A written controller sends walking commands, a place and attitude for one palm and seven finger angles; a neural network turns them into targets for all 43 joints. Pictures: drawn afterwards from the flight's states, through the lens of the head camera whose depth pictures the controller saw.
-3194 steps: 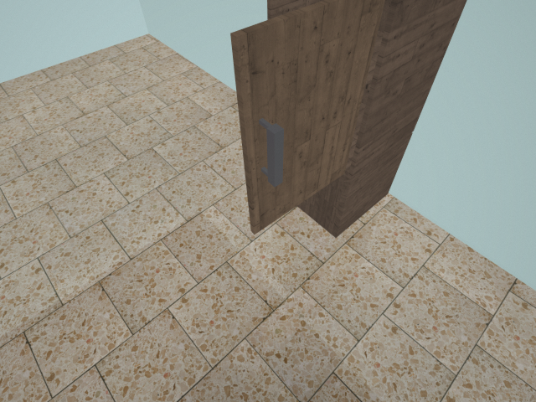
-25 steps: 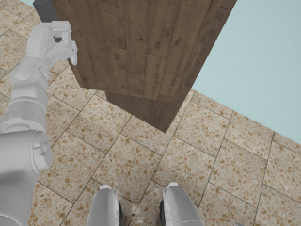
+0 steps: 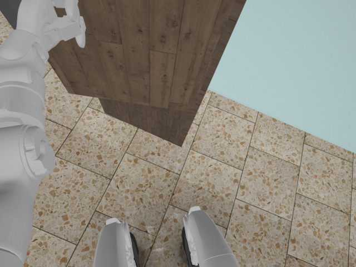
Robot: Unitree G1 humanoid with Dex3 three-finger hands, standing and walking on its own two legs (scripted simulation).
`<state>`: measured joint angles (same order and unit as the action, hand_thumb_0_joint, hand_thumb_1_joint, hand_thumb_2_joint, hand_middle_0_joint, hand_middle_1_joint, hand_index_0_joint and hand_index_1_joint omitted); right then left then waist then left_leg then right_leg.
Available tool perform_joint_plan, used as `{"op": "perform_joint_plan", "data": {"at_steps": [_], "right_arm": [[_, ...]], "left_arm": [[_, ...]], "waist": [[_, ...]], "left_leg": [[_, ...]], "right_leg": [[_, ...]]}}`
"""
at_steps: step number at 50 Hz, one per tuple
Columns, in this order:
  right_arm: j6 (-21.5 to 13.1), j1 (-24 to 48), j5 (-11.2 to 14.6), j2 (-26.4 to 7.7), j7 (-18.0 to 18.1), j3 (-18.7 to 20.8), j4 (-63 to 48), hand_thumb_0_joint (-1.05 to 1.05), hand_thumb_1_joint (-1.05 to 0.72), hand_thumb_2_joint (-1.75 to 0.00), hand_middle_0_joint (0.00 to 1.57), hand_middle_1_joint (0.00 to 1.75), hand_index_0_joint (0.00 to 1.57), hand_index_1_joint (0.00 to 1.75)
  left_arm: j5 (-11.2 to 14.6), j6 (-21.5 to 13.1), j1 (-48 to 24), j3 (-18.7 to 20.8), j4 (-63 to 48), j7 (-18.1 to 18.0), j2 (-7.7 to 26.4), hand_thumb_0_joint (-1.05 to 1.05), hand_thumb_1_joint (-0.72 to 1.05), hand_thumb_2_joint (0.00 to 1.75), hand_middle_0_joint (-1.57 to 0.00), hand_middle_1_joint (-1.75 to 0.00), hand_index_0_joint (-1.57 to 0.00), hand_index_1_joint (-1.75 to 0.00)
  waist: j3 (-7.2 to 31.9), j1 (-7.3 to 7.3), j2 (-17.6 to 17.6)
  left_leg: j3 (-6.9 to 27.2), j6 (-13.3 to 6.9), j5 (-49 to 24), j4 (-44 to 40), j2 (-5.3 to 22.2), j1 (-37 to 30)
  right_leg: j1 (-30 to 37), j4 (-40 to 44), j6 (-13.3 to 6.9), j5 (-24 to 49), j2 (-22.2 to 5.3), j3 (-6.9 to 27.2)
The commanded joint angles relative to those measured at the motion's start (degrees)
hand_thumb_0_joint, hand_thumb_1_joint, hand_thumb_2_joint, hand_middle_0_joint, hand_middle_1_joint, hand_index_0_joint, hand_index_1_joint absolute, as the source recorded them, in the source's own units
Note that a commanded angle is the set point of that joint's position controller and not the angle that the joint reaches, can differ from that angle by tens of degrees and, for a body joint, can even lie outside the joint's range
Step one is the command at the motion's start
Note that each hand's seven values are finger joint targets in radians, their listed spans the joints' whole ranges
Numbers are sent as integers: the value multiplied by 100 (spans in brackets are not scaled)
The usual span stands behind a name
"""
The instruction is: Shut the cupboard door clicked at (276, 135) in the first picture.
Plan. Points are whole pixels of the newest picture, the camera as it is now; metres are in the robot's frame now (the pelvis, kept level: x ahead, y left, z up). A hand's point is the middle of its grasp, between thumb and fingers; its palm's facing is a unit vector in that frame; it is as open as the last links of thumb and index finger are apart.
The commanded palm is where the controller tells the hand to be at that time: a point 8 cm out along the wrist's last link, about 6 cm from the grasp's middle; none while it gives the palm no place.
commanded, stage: push the door shut along its arc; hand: left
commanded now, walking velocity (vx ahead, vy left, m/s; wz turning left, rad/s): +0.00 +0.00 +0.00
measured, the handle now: (25, 13) +0.62 +0.20 +0.10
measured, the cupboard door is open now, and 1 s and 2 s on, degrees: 17 11 11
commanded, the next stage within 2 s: pull the fist back off the door in 0.34 s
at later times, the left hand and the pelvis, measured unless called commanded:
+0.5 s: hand (78, 17) +0.59 +0.10 +0.11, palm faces -0.31 -0.95 +0.03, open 2.9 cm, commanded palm +0.61 +0.11 +0.11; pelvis -0.01 -0.01 -0.02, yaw -1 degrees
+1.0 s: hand (89, 22) +0.59 +0.09 +0.11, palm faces +0.06 -1.00 -0.03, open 3.1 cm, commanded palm +0.54 +0.12 +0.11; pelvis +0.01 -0.01 +0.02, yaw +0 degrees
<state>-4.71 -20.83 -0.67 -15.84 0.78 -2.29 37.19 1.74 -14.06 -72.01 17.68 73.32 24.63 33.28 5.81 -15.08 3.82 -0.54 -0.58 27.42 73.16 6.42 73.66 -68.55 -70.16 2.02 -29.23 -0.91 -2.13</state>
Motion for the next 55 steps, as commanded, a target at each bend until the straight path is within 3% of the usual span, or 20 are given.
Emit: {"op": "perform_joint_plan", "data": {"at_steps": [1, 2, 4, 6, 10, 13, 17, 22, 23, 25, 26, 28, 30, 31, 34, 36, 41, 47, 52, 55], "right_arm": [[-32, -1239, 6, -1093, 59, 390, -184, 0, -90, -90, 20, 30, 20, 30], [-20, -1249, 7, -1109, 73, 403, -181, 0, -90, -90, 20, 30, 20, 30], [-5, -1258, 13, -1094, 83, 432, -166, 0, -90, -90, 20, 30, 20, 30], [-9, -1309, 8, -1083, 107, 422, -78, 0, -90, -90, 20, 30, 20, 30], [-61, -1332, 21, -1110, 171, 392, 40, 0, -90, -90, 20, 30, 20, 30], [-106, -1341, -4, -1112, 208, 358, 113, 0, -90, -90, 20, 30, 20, 30], [-193, -1318, -11, -1125, 240, 328, 172, 0, -90, -90, 20, 30, 20, 30], [-286, -1273, -41, -1142, 229, 343, 246, 0, -90, -90, 20, 30, 20, 30], [-297, -1650, -168, -1032, 161, 238, 10, 0, -90, -90, 20, 30, 20, 30], [-257, -1586, -220, -970, -16, 270, 11, 0, -90, -90, 20, 30, 20, 30], [-237, -1685, -284, -971, -91, 310, 27, 0, -90, -90, 20, 30, 20, 30], [-177, -1756, -392, -955, -239, 377, -50, 0, -90, -90, 20, 30, 20, 30], [-136, -1766, -507, -909, -400, 395, -36, 0, -90, -90, 20, 30, 20, 30], [-95, -1806, -535, -939, -461, 435, -18, 0, -90, -90, 20, 30, 20, 30], [63, -1845, -502, -972, -548, 499, -58, 0, -90, -90, 20, 30, 20, 30], [129, -1817, -444, -1002, -522, 503, -59, 0, -90, -90, 20, 30, 20, 30], [167, -1724, -345, -956, -418, 431, -205, 0, -90, -90, 20, 30, 20, 30], [252, -1671, -347, -832, -483, 497, -262, 0, -90, -90, 20, 30, 20, 30], [379, -1566, -274, -812, -483, 630, -311, 0, -90, -90, 20, 30, 20, 30], [418, -1447, -233, -770, -455, 693, -340, 0, -90, -90, 20, 30, 20, 30]], "left_arm": [[27, -305, -2789, 346, -1037, 41, 1522, 0, 90, 90, -130, -150, -130, -150], [7, -311, -2910, 386, -1145, 80, 1647, 0, 90, 90, -130, -150, -130, -150], [-1, -252, -3014, 194, -1182, 183, 1438, 0, 90, 90, -130, -150, -130, -150], [4, -183, -3316, -4, -1099, 240, 1233, 0, 90, 90, -130, -150, -130, -150], [26, 5, -3783, -69, -833, 318, 1288, 0, 90, 90, -130, -150, -130, -150], [12, 46, -3945, -139, -789, 407, 1303, 0, 90, 90, -130, -150, -130, -150], [20, 80, -4201, -208, -773, 474, 1305, 0, 90, 90, -130, -150, -130, -150], [-65, 139, -4515, -526, -942, 414, 878, 0, 90, 90, -130, -150, -130, -150], [307, 239, -4431, 638, -1132, -682, 1217, 0, 90, 90, -130, -150, -130, -150], [103, 360, -4049, 327, -901, -1567, 619, 0, 90, 90, -130, -150, -130, -150], [91, 346, -3992, 478, -934, -1911, 503, 0, 90, 90, -130, -150, -130, -150], [-152, 239, -4029, 501, -1401, -2675, 344, 0, 90, 90, -130, -150, -130, -150], [-697, 14, -4029, 272, -1587, -3292, 281, 0, 90, 90, -130, -150, -130, -150], [-940, -100, -4037, 168, -1597, -3399, 274, 0, 90, 90, -130, -150, -130, -150], [-1182, -283, -3910, -101, -1571, -3308, 260, 0, 90, 90, -130, -150, -130, -150], [-986, -257, -3843, -77, -1365, -3061, 239, 0, 90, 90, -130, -150, -130, -150], [-360, -310, -3033, 511, -1209, -2674, 507, 0, 90, 90, -130, -150, -130, -150], [-395, -836, -1750, 409, -1274, -2788, 46, 0, 90, 90, -130, -150, -130, -150], [-208, -1060, -1223, 128, -1829, -2650, -457, 0, 90, 90, -130, -150, -130, -150], [-17, -1226, -936, 29, -2441, -2566, -663, 0, 90, 90, -130, -150, -130, -150]], "waist": [[3384, -106, 604], [3530, -107, 624], [3586, -171, 666], [3392, -340, 600], [3235, -510, 536], [3383, -520, 868], [3448, -606, 1006], [3591, -695, 1480], [3679, -377, 1534], [3492, -427, 1323], [3517, -452, 1052], [3728, -345, 1200], [3796, -359, 1470], [3844, -417, 1368], [3841, -453, 1266], [3664, -487, 1056], [3606, -143, 526], [3086, 45, 148], [3191, 198, 104], [3496, 354, 199]], "left_leg": [[474, -155, -2077, -508, -366, -3164], [453, -155, -2094, -463, -355, -3107], [440, -164, -2081, -408, -365, -3111], [459, -197, -1970, -384, -361, -3116], [411, -241, -1612, -258, -359, -2772], [432, -232, -1775, -173, -356, -2908], [431, -249, -1726, -40, -336, -2851], [562, -207, -1719, -10, -294, -3354], [666, -160, -1604, -177, -194, -3041], [699, -106, -1308, -283, -199, -2830], [777, -111, -1331, -328, -206, -2881], [780, -52, -1346, -429, -219, -3058], [781, -11, -1373, -441, -234, -3205], [844, -14, -1453, -430, -236, -3300], [776, 4, -1368, -641, -278, -3421], [705, -29, -1146, -749, -319, -3269], [487, -83, -1215, -974, -402, -2893], [259, -98, -1583, -1050, -415, -2778], [127, -68, -1962, -1198, -477, -3198], [76, -47, -2314, -1261, -519, -3563]], "right_leg": [[673, 840, -350, 1584, 412, -142], [757, 810, -333, 1660, 410, -120], [691, 819, -326, 1695, 414, -109], [516, 867, -322, 1603, 424, -124], [394, 894, -305, 1372, 439, -111], [245, 815, -347, 1420, 439, -144], [51, 718, -346, 1338, 449, -177], [-543, 620, -383, 1159, 465, -289], [-287, 660, -354, 1121, 385, -221], [-307, 586, -299, 937, 376, -277], [-278, 581, -265, 934, 383, -314], [-218, 597, -235, 936, 362, -315], [-325, 561, -244, 933, 335, -330], [-401, 545, -257, 949, 331, -328], [-9, 777, -289, 986, 344, -289], [244, 946, -291, 953, 363, -242], [1147, 1204, -268, 1147, 389, -160], [1496, 1313, -227, 1617, 376, -107], [1944, 1411, -230, 2210, 351, -68], [2332, 1438, -236, 2683, 340, -42]]}}
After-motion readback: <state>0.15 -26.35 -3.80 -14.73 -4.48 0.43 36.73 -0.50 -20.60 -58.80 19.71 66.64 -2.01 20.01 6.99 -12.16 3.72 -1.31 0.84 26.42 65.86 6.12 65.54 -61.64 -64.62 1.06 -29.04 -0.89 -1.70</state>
